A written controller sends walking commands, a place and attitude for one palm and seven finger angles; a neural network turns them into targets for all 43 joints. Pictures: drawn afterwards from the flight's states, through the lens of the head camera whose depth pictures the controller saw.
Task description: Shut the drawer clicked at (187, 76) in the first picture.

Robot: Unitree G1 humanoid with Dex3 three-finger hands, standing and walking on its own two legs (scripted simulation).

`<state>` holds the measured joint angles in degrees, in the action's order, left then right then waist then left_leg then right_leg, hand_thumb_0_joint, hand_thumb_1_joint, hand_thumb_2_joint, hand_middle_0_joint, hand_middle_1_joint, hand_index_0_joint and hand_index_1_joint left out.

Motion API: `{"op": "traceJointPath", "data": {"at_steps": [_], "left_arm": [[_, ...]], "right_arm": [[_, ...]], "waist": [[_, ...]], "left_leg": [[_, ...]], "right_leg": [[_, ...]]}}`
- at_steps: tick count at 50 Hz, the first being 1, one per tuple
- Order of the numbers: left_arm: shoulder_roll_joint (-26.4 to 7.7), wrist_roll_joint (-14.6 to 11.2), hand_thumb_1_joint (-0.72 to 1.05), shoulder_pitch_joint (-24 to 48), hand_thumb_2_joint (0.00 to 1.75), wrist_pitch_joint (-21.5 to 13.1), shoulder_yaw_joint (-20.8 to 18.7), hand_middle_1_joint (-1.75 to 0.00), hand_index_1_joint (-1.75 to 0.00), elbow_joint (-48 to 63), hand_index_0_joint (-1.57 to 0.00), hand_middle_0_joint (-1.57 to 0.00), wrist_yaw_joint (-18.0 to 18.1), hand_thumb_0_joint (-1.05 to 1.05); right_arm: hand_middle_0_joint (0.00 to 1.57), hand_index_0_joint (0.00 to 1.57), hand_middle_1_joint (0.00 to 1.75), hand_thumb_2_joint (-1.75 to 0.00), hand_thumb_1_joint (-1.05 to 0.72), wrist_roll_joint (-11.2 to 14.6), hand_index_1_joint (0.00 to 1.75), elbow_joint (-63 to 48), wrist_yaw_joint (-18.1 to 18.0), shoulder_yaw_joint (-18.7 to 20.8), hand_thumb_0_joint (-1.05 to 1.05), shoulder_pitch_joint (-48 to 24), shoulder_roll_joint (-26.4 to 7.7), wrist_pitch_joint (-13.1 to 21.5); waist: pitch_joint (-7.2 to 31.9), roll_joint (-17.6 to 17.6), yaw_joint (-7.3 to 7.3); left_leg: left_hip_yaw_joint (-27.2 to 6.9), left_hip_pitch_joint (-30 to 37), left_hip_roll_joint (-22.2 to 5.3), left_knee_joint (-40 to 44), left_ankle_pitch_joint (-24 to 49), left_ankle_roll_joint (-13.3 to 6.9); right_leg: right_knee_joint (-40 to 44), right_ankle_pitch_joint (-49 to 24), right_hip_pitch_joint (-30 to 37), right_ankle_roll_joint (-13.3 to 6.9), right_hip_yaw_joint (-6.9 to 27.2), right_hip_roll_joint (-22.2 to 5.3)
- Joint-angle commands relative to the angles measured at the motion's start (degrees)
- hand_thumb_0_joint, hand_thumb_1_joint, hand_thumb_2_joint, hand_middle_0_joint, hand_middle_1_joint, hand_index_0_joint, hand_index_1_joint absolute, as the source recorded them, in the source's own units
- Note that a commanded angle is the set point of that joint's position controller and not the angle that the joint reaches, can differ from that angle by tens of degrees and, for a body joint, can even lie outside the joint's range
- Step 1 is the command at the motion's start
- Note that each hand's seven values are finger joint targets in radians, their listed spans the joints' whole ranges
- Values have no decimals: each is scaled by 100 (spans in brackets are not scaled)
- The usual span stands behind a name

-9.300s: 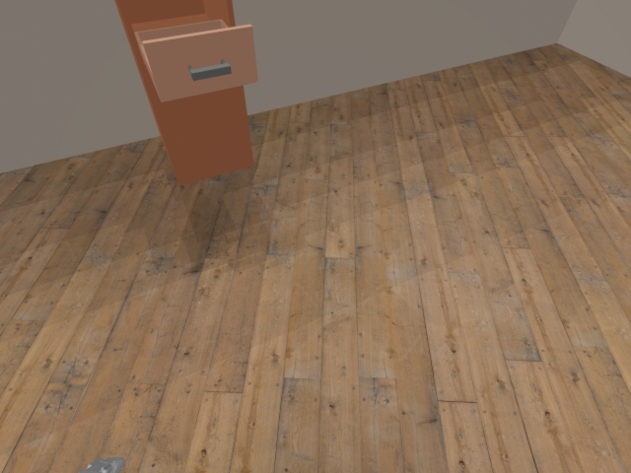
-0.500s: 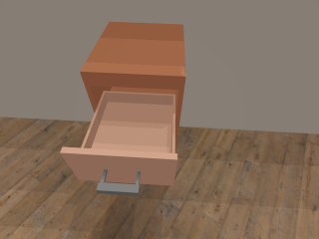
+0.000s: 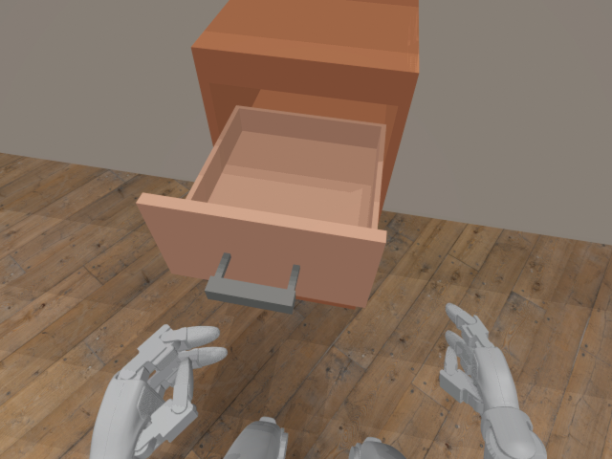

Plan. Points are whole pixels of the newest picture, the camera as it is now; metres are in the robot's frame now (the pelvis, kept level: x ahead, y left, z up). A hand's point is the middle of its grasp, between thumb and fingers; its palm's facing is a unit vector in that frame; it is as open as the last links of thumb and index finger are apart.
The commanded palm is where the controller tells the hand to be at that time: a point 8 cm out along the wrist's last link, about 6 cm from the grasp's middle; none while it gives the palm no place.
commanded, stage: raise the hand and make a fist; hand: left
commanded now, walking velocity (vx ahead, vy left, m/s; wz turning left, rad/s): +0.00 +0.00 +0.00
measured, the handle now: (255, 280) +0.35 +0.12 +0.01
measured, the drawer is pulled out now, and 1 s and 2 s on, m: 0.30 0.30 0.30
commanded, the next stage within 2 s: bring the fist close to the handle in 1.34 s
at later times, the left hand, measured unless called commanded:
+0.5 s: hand (206, 393) +0.18 +0.13 +0.08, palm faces -0.08 -1.00 +0.02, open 3.2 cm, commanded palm +0.15 +0.18 +0.09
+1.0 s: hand (194, 394) +0.17 +0.13 +0.12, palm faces -0.05 -1.00 +0.02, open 3.2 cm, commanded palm +0.13 +0.18 +0.11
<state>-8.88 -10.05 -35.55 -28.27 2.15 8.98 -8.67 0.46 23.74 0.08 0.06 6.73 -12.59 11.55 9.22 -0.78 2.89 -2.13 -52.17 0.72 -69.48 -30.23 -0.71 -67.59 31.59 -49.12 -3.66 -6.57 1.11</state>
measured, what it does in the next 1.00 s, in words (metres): stands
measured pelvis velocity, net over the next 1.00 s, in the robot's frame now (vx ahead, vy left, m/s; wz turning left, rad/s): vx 0.02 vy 0.02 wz -0.02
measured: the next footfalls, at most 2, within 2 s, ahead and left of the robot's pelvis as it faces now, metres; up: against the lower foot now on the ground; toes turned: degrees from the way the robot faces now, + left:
none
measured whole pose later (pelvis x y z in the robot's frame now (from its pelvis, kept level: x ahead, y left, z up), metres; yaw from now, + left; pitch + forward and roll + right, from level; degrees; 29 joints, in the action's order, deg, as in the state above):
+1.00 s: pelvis +0.02 +0.02 +0.02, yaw -1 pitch +11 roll -2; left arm -8.4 -7.2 -47.8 -18.6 8.2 26.4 -5.4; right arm 1.9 20.3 0.0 -1.1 14.9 -11.3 5.0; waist 9.4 -2.8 0.7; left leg -0.4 -44.8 1.1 -63.3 -29.8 -2.6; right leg -60.7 30.3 -42.0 -1.6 -4.6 0.9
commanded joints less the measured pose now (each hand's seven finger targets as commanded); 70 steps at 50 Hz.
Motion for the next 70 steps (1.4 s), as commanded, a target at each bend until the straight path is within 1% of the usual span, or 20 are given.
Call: {"op": "traceJointPath", "data": {"at_steps": [1,5,7,10,11,14,15,17,20,22,25,30,32,35,41,48,50,59,63,70], "left_arm": [[-211,17,90,643,90,-136,330,-93,-93,1235,-78,-78,-420,0],[-573,-58,90,77,90,621,-310,-101,-101,1147,-86,-86,-328,0],[-460,-121,90,-34,90,764,-357,-106,-106,1502,-90,-90,-151,0],[-413,-106,90,-145,90,666,-392,-112,-112,1661,-96,-96,163,0],[-302,-78,90,-114,90,542,-203,-114,-114,1844,-98,-98,212,0],[-189,-29,90,-326,90,267,36,-121,-121,1818,-104,-104,243,0],[-229,15,90,-461,90,230,28,-123,-123,1723,-106,-106,247,0],[-197,37,90,-485,90,133,159,-127,-127,1843,-110,-110,207,0],[-308,126,90,-724,90,155,118,-134,-134,1917,-116,-116,252,0],[-307,131,90,-706,90,162,139,-138,-138,2154,-120,-120,305,0],[-319,158,90,-707,90,214,112,-145,-145,2235,-126,-126,398,0],[-204,215,90,-1028,90,340,335,-156,-156,2388,-136,-136,383,0],[-97,247,90,-1161,90,433,504,-160,-160,2453,-140,-140,334,0],[-241,301,90,-1118,90,547,448,-160,-160,2456,-140,-140,327,0],[-197,286,90,-1408,90,563,473,-160,-160,2862,-140,-140,338,0],[-141,267,90,-1729,90,572,589,-160,-160,2966,-140,-140,287,0],[-199,297,90,-1717,90,598,534,-160,-160,2852,-140,-140,283,0],[-214,260,90,-1573,90,394,525,-160,-160,3030,-140,-140,365,0],[-184,276,90,-1430,90,431,566,-160,-160,2895,-140,-140,410,0],[-262,311,90,-1569,90,631,473,-160,-160,2817,-140,-140,457,0]], "right_arm": [[20,20,30,-90,-90,97,30,-686,-159,200,0,138,-718,260],[20,20,30,-90,-90,184,30,-785,-247,201,0,-18,-614,111],[20,20,30,-90,-90,174,30,-857,-243,186,0,5,-525,62],[20,20,30,-90,-90,130,30,-802,-246,195,0,-19,-479,70],[20,20,30,-90,-90,117,30,-807,-234,181,0,39,-496,106],[20,20,30,-90,-90,92,30,-755,-184,216,0,129,-536,189],[20,20,30,-90,-90,104,30,-759,-186,243,0,89,-562,183],[20,20,30,-90,-90,109,30,-798,-178,252,0,160,-588,201],[20,20,30,-90,-90,132,30,-868,-179,292,0,189,-620,126],[20,20,30,-90,-90,119,30,-945,-184,295,0,269,-614,82],[20,20,30,-90,-90,119,30,-998,-198,298,0,315,-602,-21],[20,20,30,-90,-90,127,30,-1112,-148,284,0,358,-593,-127],[20,20,30,-90,-90,142,30,-1198,-116,255,0,349,-581,-180],[20,20,30,-90,-90,143,30,-1241,-139,230,0,307,-570,-268],[20,20,30,-90,-90,149,30,-1381,-110,202,0,349,-514,-332],[20,20,30,-90,-90,181,30,-1411,-83,222,0,356,-494,-286],[20,20,30,-90,-90,190,30,-1395,-100,230,0,288,-505,-300],[20,20,30,-90,-90,183,30,-1425,-115,227,0,351,-512,-256],[20,20,30,-90,-90,183,30,-1425,-123,212,0,372,-537,-259],[20,20,30,-90,-90,199,30,-1444,-142,204,0,317,-533,-316]], "waist": [[584,33,-616],[1018,171,-231],[1120,136,-149],[942,326,-166],[897,206,-226],[685,204,-317],[606,404,-336],[590,232,-363],[571,205,-331],[702,-22,-319],[716,50,-336],[767,-14,-335],[588,-66,-354],[443,107,-384],[583,-85,-307],[512,42,-318],[380,219,-317],[368,-10,-328],[311,107,-381],[334,195,-321]], "left_leg": [[-101,391,-74,911,576,-172],[-47,458,-31,1131,701,-147],[-32,582,-26,1261,881,-135],[-55,602,-58,1353,949,-139],[-58,659,-62,1359,1001,-141],[-54,634,-64,1372,873,-138],[-45,569,-75,1347,827,-150],[-27,560,-59,1340,719,-142],[-23,659,-69,1417,742,-148],[-10,796,-62,1447,846,-149],[-17,907,-76,1472,1032,-153],[-54,1206,-109,1572,1479,-147],[-71,1239,-119,1640,1477,-140],[-96,1178,-116,1650,1339,-160],[-102,1382,-125,1693,1504,-137],[-106,1315,-112,1685,1509,-147],[-112,1168,-97,1679,1391,-153],[-63,1088,-67,1636,1014,-157],[-87,1037,-75,1651,830,-159],[-58,1047,-72,1699,950,-166]], "right_leg": [[1510,-312,320,181,819,-65],[1662,-238,979,201,874,-111],[1649,-455,1196,201,774,-129],[1654,-547,1138,212,647,-111],[1606,-619,1054,201,623,-110],[1612,-476,877,195,586,-123],[1652,-403,844,210,620,-131],[1651,-244,794,195,665,-152],[1612,-325,778,175,588,-123],[1563,-517,839,165,546,-115],[1554,-810,906,168,504,-77],[1496,-1357,1064,169,376,-46],[1519,-1368,1044,175,324,-46],[1593,-1276,1037,186,355,-38],[1542,-1360,1097,174,295,-30],[1597,-1413,1172,189,326,-45],[1625,-1336,1174,188,349,-49],[1655,-837,1005,172,411,-59],[1709,-634,940,184,430,-48],[1757,-826,1127,190,451,-61]]}}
